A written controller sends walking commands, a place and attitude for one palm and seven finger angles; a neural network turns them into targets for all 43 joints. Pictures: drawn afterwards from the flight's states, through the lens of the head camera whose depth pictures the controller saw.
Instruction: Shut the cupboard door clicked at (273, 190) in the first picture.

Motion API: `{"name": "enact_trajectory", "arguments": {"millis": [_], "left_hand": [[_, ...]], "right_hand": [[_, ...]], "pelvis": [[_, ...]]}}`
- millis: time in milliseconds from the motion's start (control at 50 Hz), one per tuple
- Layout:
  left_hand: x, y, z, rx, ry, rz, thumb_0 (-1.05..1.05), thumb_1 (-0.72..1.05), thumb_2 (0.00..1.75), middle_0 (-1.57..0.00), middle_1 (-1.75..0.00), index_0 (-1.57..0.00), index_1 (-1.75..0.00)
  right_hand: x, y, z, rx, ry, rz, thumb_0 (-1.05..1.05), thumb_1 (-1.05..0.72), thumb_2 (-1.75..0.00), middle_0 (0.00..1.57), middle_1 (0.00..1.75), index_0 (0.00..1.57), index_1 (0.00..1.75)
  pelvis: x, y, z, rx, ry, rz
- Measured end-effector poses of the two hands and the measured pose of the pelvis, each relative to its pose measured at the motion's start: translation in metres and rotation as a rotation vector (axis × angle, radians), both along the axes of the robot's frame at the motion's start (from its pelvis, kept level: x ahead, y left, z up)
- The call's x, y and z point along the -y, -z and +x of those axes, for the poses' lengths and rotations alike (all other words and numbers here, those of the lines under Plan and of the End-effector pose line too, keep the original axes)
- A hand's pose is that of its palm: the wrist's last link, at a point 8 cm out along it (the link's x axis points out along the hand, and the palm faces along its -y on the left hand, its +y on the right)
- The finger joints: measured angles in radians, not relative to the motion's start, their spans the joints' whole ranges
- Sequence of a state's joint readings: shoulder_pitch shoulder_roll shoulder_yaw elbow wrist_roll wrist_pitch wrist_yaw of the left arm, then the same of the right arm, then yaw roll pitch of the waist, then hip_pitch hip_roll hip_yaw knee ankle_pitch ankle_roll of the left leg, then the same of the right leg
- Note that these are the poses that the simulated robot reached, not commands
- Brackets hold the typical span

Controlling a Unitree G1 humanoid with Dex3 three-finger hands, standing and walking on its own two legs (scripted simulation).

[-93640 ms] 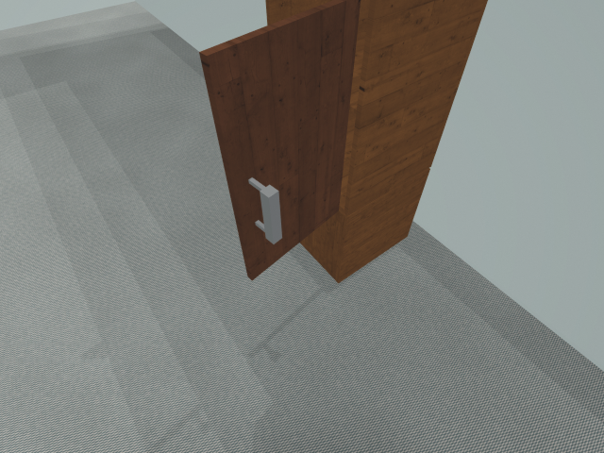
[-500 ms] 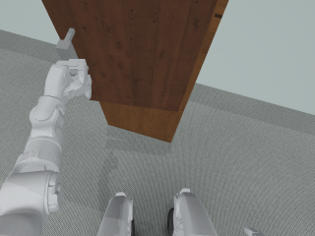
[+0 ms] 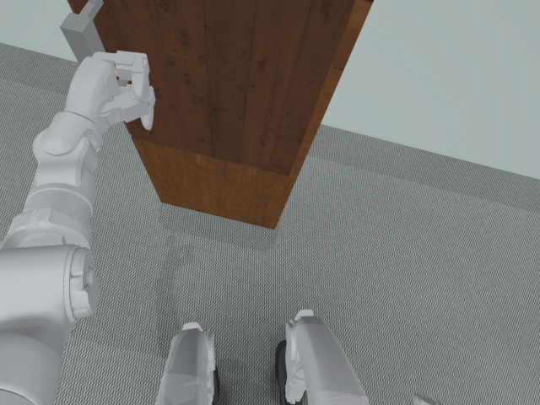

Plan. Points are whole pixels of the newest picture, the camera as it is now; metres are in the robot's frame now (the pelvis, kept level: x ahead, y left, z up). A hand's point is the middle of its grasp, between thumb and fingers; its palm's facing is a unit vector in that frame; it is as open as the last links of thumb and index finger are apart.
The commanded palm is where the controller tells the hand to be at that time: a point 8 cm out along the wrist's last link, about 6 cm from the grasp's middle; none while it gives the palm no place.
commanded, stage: push the door shut along its arc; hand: left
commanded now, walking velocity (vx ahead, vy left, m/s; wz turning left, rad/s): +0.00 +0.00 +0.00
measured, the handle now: (104, 57) +0.60 +0.20 +0.06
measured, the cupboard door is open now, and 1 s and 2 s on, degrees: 0 0 0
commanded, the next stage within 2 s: pull the fist back off the door in 0.58 s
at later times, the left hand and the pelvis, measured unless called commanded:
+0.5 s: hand (178, 74) +0.56 +0.10 +0.07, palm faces -0.40 -0.91 -0.06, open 2.7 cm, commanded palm +0.59 +0.11 +0.06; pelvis -0.02 -0.01 -0.03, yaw -2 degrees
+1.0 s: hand (184, 74) +0.56 +0.09 +0.07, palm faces +0.09 -0.99 -0.09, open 2.5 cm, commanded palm +0.56 +0.09 +0.06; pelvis -0.04 -0.01 -0.03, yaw +0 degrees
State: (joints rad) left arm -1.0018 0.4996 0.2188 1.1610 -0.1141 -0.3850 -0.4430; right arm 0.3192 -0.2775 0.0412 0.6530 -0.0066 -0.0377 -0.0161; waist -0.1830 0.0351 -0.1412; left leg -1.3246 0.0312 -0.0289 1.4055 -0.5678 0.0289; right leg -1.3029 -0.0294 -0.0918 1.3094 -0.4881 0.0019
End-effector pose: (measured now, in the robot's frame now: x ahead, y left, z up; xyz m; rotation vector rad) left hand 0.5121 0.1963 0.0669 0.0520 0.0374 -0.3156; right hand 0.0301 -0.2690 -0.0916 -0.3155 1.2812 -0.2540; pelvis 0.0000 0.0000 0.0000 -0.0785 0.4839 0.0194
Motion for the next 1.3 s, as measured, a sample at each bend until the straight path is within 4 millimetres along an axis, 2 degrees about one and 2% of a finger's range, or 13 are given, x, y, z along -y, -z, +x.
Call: {"name": "enact_trajectory", "arguments": {"millis": [180,340,440,540,720,860,940,1060,1180,1300], "left_hand": [[0.011,-0.001,0.009,-0.018,0.028,0.021,0.02,0.9,0.9,-1.29,-1.5,-1.3,-1.5],[0.051,-0.015,0.042,0.004,0.091,-0.023,0.02,0.9,0.9,-1.3,-1.5,-1.3,-1.5],[0.044,-0.011,0.047,0.013,0.096,-0.001,-0.04,0.79,0.93,-1.29,-1.5,-1.33,-1.5],[0.043,-0.011,0.049,0.012,0.097,0.011,-0.06,0.76,0.93,-1.32,-1.5,-1.36,-1.5],[0.042,-0.011,0.049,-0.005,0.089,0.009,-0.06,0.74,0.93,-1.32,-1.5,-1.39,-1.5],[0.046,0.001,0.036,-0.021,-0.273,-0.113,-0.12,0.56,0.88,-1.34,-1.5,-1.38,-1.5],[0.05,-0.001,0.028,0.014,-0.407,-0.053,-0.15,0.53,0.88,-1.32,-1.5,-1.34,-1.5],[0.061,-0.009,0.025,0.04,-0.361,0.073,-0.1,0.67,0.94,-1.31,-1.5,-1.32,-1.5],[0.068,-0.007,0.023,-0.015,-0.325,0.001,-0.07,0.78,0.96,-1.3,-1.5,-1.31,-1.5],[0.073,0.0,0.019,0.015,-0.331,-0.023,-0.03,0.85,0.93,-1.3,-1.5,-1.3,-1.5]], "right_hand": [[-0.003,0.006,-0.011,-0.008,0.011,0.007,0.0,-0.91,-0.9,0.2,0.3,0.2,0.3],[0.002,0.008,-0.029,0.004,0.052,-0.022,0.0,-0.91,-0.9,0.2,0.3,0.2,0.3],[0.002,0.016,-0.048,-0.033,0.064,-0.015,0.0,-0.91,-0.9,0.2,0.3,0.2,0.3],[0.0,0.024,-0.064,-0.072,0.076,-0.009,0.0,-0.91,-0.9,0.2,0.3,0.2,0.3],[-0.002,0.027,-0.082,-0.075,0.076,-0.042,0.0,-0.91,-0.9,0.2,0.3,0.2,0.3],[-0.012,0.027,-0.086,-0.088,-0.003,0.009,0.0,-0.91,-0.9,0.2,0.3,0.2,0.3],[-0.016,0.027,-0.085,-0.079,-0.018,0.046,0.0,-0.91,-0.9,0.2,0.3,0.2,0.3],[-0.016,0.024,-0.09,-0.085,0.012,0.076,0.0,-0.91,-0.9,0.2,0.3,0.2,0.3],[-0.011,0.015,-0.093,-0.11,0.026,0.081,0.0,-0.91,-0.9,0.2,0.3,0.2,0.3],[-0.004,0.009,-0.079,-0.107,0.035,0.091,0.0,-0.91,-0.9,0.2,0.3,0.2,0.3]], "pelvis": [[0.001,0.006,-0.004,-0.008,0.004,-0.001],[0.004,0.015,-0.01,-0.035,0.018,-0.004],[0.006,0.025,-0.013,-0.051,0.029,-0.001],[0.008,0.033,-0.02,-0.059,0.03,-0.003],[0.007,0.042,-0.033,-0.073,0.028,-0.014],[0.006,0.04,-0.04,-0.07,0.018,-0.013],[0.008,0.037,-0.042,-0.067,0.007,-0.01],[0.011,0.029,-0.041,-0.047,-0.001,-0.004],[0.013,0.018,-0.034,-0.036,0.004,0.007],[0.014,0.01,-0.02,-0.034,0.021,0.021]]}}
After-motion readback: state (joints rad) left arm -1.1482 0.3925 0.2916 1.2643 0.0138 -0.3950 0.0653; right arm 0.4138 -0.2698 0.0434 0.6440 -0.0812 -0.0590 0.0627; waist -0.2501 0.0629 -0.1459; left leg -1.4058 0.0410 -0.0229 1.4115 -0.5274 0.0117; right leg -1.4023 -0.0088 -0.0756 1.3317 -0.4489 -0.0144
